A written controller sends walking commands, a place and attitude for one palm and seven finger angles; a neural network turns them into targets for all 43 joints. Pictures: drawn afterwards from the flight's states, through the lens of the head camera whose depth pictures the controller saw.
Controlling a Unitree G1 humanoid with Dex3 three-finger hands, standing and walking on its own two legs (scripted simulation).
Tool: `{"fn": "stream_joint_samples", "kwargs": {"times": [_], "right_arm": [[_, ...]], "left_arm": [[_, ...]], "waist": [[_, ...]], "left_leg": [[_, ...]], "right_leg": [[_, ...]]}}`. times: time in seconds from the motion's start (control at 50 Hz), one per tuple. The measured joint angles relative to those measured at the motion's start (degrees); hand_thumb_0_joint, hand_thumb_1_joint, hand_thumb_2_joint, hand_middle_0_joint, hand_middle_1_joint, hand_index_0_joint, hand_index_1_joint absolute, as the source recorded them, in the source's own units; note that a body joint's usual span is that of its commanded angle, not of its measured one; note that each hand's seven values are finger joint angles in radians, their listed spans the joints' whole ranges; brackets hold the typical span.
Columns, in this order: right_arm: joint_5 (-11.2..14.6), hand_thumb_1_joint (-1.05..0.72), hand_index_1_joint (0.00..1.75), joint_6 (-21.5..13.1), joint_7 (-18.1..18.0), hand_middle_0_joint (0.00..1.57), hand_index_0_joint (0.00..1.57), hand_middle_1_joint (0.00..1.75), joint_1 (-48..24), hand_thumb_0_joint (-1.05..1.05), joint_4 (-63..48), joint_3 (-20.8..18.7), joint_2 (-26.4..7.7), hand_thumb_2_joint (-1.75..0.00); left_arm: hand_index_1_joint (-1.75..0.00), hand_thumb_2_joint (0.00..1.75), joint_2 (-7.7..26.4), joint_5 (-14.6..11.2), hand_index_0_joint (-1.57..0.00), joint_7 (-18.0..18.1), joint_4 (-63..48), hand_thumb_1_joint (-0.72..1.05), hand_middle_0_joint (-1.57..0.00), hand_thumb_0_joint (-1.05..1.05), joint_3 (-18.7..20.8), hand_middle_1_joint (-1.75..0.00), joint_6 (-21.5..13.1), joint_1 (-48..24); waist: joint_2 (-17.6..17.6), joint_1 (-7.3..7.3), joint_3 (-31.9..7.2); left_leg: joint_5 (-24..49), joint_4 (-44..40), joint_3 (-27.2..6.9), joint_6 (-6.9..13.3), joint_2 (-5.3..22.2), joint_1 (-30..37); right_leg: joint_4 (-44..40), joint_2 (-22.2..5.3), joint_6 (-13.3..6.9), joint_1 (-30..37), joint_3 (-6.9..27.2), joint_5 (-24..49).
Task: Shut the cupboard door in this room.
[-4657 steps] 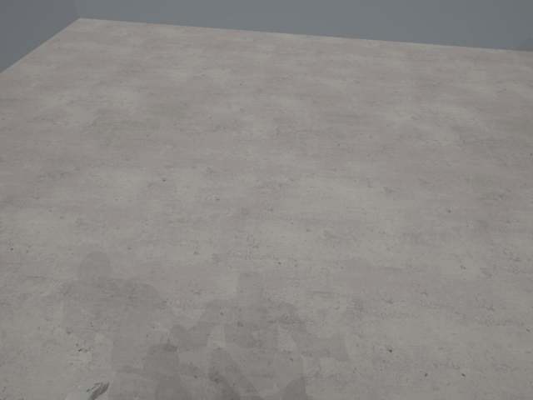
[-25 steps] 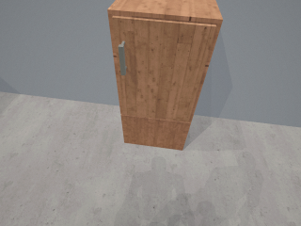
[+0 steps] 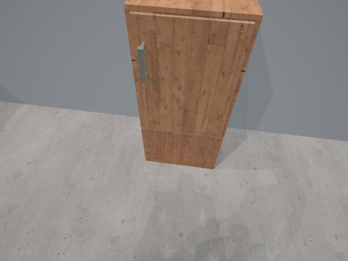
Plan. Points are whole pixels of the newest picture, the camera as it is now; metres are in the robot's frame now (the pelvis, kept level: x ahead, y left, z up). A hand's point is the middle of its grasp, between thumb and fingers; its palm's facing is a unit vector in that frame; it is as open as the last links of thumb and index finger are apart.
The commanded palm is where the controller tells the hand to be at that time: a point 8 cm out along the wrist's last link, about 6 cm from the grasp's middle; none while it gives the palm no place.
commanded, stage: look to check the result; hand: left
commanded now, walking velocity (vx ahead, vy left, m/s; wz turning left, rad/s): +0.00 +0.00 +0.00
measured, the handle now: (143, 63) +0.80 +0.16 +0.02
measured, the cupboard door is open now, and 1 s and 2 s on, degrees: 0 0 0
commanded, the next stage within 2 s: stand and wait in 0.18 s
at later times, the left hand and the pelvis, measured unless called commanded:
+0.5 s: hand out of the picture -0.01 +0.17 -0.18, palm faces +0.02 -0.98 -0.19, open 7.4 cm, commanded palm none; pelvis +0.01 +0.00 +0.00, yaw +0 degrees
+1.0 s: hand out of the picture +0.00 +0.16 -0.18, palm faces +0.02 -0.98 -0.19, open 7.4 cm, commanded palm none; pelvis +0.02 -0.02 +0.00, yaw +0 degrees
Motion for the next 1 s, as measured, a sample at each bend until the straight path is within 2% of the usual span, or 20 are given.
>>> {"fn": "stream_joint_samples", "kwargs": {"times": [0.38, 1.0], "right_arm": [[0.1, -0.91, 0.30, -0.4, 0.1, 0.20, 0.20, 0.30, -2.1, 0.01, -0.6, -0.1, -1.7, -0.90], [0.1, -0.91, 0.30, -0.5, 0.1, 0.20, 0.20, 0.30, -3.0, 0.01, 0.0, 0.2, -2.3, -0.90]], "left_arm": [[-0.30, 0.89, 0.9, 0.1, -0.19, -0.3, -0.6, 0.91, -0.20, 0.00, -0.1, -0.30, -0.3, -2.1], [-0.30, 0.89, 1.3, 0.0, -0.20, -0.3, -0.4, 0.91, -0.20, 0.00, -0.2, -0.30, -0.6, -3.0]], "waist": [[-0.3, 0.08, -0.4], [-0.3, 0.15, -0.1]], "left_leg": [[0.1, -1.4, 0.3, -0.2, -0.1, 1.3], [-0.8, -1.5, -0.3, -1.3, 0.7, 2.3]], "right_leg": [[-1.1, -0.1, -0.1, 1.0, 0.3, 0.1], [-3.1, 0.9, -1.0, 3.0, -0.1, -0.1]]}}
